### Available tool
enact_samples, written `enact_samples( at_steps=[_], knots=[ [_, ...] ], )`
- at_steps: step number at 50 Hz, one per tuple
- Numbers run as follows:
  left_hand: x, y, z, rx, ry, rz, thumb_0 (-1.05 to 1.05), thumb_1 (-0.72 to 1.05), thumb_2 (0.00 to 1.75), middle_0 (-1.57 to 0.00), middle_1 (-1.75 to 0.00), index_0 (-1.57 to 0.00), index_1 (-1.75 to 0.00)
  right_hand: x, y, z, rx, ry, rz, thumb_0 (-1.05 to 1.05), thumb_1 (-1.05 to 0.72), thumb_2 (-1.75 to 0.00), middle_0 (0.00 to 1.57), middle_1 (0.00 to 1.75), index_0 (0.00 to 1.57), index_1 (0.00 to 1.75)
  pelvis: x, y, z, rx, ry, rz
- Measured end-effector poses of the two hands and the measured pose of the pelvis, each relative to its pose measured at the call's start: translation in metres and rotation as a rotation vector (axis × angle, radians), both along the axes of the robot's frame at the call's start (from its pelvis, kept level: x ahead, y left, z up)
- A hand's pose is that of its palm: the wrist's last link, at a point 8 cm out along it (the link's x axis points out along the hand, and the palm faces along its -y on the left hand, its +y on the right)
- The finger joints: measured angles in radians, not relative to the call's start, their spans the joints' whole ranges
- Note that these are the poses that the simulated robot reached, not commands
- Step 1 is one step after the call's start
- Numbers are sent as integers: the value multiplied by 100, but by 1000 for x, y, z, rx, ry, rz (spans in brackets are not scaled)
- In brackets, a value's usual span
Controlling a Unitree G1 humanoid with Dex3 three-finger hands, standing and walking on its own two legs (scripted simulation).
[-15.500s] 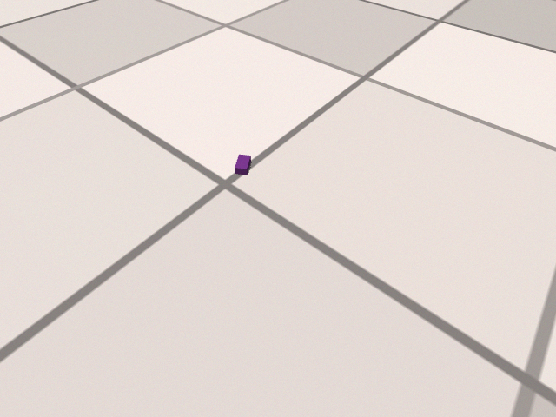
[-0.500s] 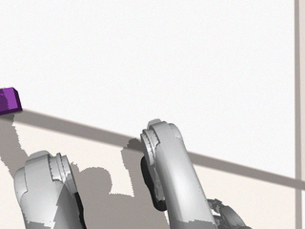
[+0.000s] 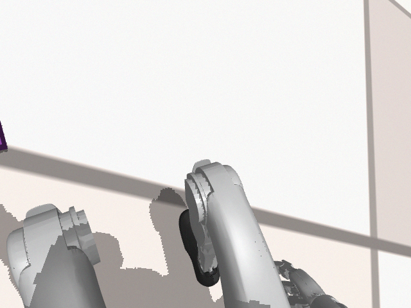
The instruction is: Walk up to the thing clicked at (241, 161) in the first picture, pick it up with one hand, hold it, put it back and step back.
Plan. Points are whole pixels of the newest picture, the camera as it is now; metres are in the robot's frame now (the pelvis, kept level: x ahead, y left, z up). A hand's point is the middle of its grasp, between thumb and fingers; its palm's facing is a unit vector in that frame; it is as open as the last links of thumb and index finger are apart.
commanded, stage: rest palm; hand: left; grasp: from above
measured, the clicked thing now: out of the picture +0.48 +0.32 -0.29
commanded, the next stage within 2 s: close in 1.42 s
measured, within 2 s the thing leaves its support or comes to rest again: neither
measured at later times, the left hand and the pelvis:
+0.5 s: hand out of the picture +0.47 +0.32 -0.24, palm faces -0.45 -0.12 -0.89, open 14.3 cm; pelvis +0.01 +0.00 -0.01, yaw -2 degrees
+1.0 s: hand out of the picture +0.46 +0.31 -0.25, palm faces -0.44 -0.11 -0.89, open 14.4 cm; pelvis +0.00 +0.01 -0.01, yaw -3 degrees
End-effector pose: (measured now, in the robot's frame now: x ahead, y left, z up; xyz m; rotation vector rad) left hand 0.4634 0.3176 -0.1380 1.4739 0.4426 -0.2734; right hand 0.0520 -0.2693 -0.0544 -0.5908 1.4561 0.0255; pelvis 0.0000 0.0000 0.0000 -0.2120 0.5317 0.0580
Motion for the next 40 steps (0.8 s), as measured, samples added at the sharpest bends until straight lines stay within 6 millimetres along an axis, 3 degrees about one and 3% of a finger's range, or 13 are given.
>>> enact_samples(
  at_steps=[13, 21, 30, 40],
  knots=[
    [5, -3, -29, 13, 12, 49, 0, -51, 100, -8, -98, -8, -98, -24, 14, -6, 55, 51, 34, 0, -90, -90, 21, 30, 20, 30, 1, 2, -11, -9, -23, -20],
    [10, 0, -37, 8, 11, 74, 0, -53, 101, -9, -97, -7, -97, -15, 15, -4, 65, 48, 73, 0, -90, -90, 21, 30, 20, 30, 5, 3, -12, -21, -28, -29],
    [3, 8, -46, -4, 35, 94, 0, -54, 101, -9, -95, -7, -96, -1, 11, 0, 55, 40, 122, 0, -90, -90, 20, 30, 20, 30, 6, 3, -12, -27, -41, -29],
    [-2, 6, -48, -11, 26, 56, 0, -56, 103, -10, -93, -6, -96, 1, 8, 1, 44, 49, 144, 0, -91, -90, 20, 30, 20, 30, 4, 4, -13, -32, -59, -33]
  ],
)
